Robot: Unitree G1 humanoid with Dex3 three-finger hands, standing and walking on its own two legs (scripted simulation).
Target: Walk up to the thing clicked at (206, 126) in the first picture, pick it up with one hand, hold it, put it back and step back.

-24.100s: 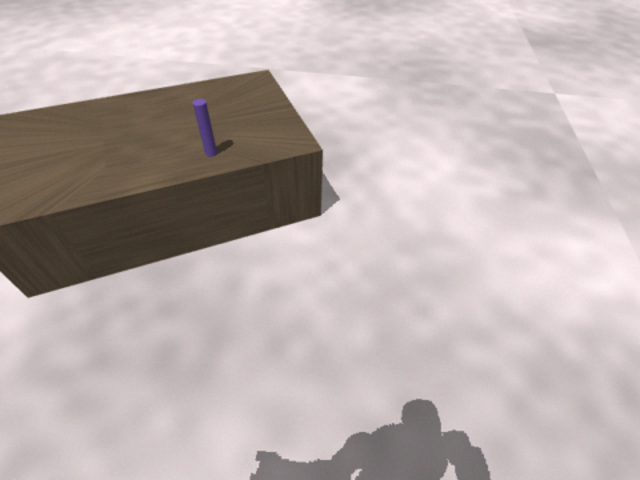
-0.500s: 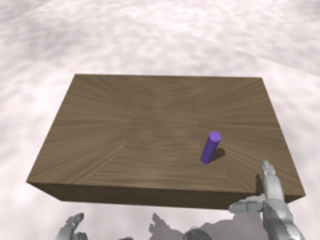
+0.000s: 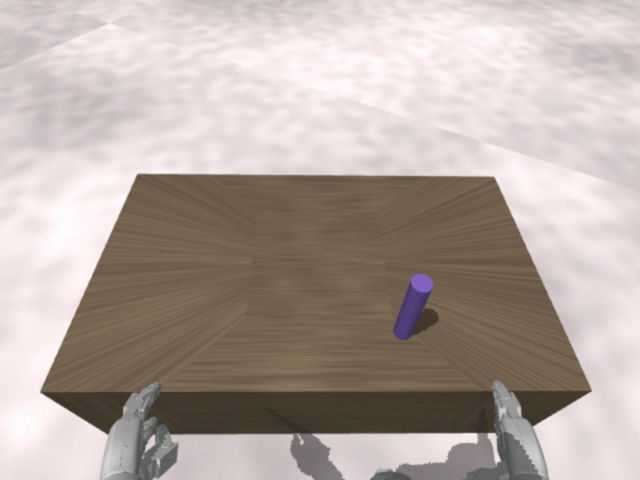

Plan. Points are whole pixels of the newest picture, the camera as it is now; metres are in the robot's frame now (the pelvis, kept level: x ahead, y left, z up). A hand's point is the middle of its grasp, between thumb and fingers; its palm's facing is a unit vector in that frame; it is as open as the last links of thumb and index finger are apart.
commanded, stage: home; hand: right
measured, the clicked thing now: (411, 309) +0.49 -0.21 -0.27
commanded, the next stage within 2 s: stand in 1.64 s
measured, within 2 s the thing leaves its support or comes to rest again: neither
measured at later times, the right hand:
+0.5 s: hand out of the picture +0.08 -0.26 -0.11, palm faces -0.02 +0.93 -0.38, open 17.6 cm
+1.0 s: hand out of the picture +0.02 -0.27 -0.12, palm faces -0.05 +0.94 -0.35, open 17.5 cm
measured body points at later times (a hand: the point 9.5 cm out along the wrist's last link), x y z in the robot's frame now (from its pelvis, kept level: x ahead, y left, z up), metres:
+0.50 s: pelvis +0.00 -0.02 +0.03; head -0.01 -0.01 +0.48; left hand +0.07 +0.26 -0.10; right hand +0.08 -0.31 -0.08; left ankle -0.03 +0.12 -0.70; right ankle +0.03 -0.14 -0.70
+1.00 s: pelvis -0.02 -0.03 +0.04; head -0.04 -0.02 +0.49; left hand +0.03 +0.26 -0.10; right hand +0.02 -0.32 -0.09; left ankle -0.03 +0.12 -0.70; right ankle +0.03 -0.14 -0.70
